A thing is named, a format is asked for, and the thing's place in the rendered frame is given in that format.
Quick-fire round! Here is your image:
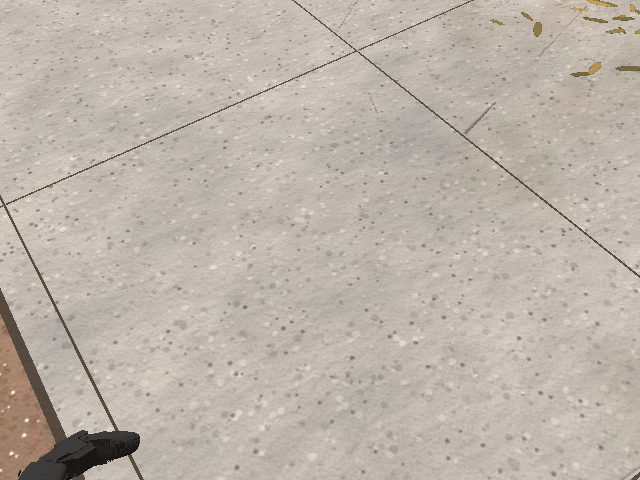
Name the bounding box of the robot left hand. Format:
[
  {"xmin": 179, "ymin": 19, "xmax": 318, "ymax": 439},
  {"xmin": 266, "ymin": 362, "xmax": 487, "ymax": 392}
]
[{"xmin": 18, "ymin": 430, "xmax": 140, "ymax": 480}]

